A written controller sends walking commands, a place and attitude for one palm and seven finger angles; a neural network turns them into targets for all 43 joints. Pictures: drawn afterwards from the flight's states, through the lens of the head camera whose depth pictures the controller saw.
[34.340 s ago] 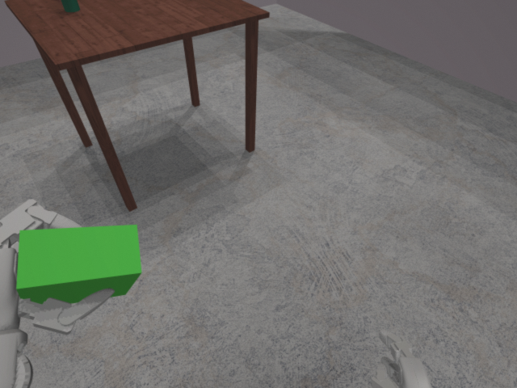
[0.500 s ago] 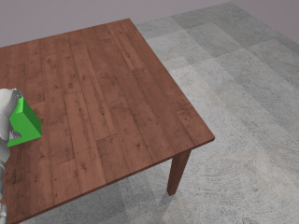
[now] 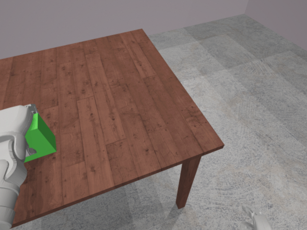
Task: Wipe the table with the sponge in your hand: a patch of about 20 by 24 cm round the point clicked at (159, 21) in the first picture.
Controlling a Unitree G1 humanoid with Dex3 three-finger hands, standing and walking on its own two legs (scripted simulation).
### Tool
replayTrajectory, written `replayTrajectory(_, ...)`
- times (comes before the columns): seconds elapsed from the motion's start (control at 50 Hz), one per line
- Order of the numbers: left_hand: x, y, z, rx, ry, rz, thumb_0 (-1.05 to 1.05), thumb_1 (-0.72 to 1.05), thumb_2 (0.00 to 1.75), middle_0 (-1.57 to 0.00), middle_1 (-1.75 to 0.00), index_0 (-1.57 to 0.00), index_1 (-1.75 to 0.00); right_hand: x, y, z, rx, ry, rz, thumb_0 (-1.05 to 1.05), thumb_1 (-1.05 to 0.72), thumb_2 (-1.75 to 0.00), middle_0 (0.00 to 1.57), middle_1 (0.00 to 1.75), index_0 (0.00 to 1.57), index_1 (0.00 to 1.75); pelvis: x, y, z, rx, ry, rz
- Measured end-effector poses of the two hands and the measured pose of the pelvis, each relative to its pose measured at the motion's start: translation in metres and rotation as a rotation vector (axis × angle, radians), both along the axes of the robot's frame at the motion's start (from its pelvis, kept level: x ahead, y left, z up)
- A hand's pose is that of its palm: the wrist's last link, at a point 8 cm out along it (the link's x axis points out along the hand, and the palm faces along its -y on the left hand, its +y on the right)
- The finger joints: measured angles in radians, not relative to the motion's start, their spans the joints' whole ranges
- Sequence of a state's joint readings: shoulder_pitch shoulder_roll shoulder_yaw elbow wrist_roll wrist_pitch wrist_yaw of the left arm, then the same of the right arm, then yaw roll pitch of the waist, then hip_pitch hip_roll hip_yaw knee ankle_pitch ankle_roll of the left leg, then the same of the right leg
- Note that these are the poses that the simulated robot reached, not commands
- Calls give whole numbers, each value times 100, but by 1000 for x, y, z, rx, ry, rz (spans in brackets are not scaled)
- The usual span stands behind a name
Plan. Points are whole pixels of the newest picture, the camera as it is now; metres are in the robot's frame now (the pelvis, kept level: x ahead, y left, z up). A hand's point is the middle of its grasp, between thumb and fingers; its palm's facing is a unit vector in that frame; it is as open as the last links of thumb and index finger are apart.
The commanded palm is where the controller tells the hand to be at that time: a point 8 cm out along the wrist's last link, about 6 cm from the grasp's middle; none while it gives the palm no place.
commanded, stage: wipe back along the first lane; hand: left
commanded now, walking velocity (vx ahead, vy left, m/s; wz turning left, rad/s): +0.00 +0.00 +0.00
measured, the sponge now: (29, 143) +0.30 +0.38 +0.05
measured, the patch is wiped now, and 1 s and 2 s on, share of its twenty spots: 0.95 0.95 0.95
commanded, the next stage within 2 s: lift the sponge slowly off the table in 0.76 s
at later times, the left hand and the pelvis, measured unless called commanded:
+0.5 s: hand (21, 153) +0.25 +0.35 +0.09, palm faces -0.01 -0.01 -1.00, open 9.9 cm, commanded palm +0.21 +0.33 +0.11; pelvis +0.01 -0.01 +0.00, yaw +0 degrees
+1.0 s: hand (22, 171) +0.21 +0.32 +0.09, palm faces +0.00 -0.01 -1.00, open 9.9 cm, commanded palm +0.18 +0.31 +0.12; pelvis +0.00 -0.01 +0.00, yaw +0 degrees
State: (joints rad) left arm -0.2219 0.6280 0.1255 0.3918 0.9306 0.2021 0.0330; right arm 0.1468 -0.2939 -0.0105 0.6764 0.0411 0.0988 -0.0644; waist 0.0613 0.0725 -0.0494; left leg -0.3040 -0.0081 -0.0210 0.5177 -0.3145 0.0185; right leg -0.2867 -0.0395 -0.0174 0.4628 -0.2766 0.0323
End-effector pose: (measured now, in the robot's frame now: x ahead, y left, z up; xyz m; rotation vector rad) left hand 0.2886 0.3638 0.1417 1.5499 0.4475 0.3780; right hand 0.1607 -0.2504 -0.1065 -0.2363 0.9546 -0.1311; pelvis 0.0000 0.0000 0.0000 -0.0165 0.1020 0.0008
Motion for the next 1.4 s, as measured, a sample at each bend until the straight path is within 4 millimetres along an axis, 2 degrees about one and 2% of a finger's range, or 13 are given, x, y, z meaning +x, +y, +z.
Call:
replayTrajectory(0.28, -26, -15, 0, -6, -17, -6, -1, -47, 107, -71, -138, -72, -139, 21, 0, 2, 13, -39, 28, 1, -90, -89, 20, 30, 20, 30, 7, -5, 0, 3, -18, 0)
replayTrajectory(0.62, -69, -34, -1, -10, -41, -8, 0, -47, 107, -71, -138, -72, -140, 43, 7, 8, 29, -106, 57, 1, -90, -89, 20, 30, 20, 30, 7, -8, 1, 5, -46, -3)
replayTrajectory(0.88, -93, -48, -1, -8, -45, -23, 1, -47, 107, -71, -138, -72, -140, 47, 15, 13, 48, -142, 74, 1, -90, -89, 20, 30, 20, 30, 2, -8, 2, 8, -68, -8)
replayTrajectory(1.4, -109, -55, 4, -49, -34, -29, 0, -48, 107, -73, -136, -74, -138, 47, 14, 19, 17, -152, 104, 1, -90, -89, 20, 30, 20, 30, -8, -17, 5, 10, -121, 3)
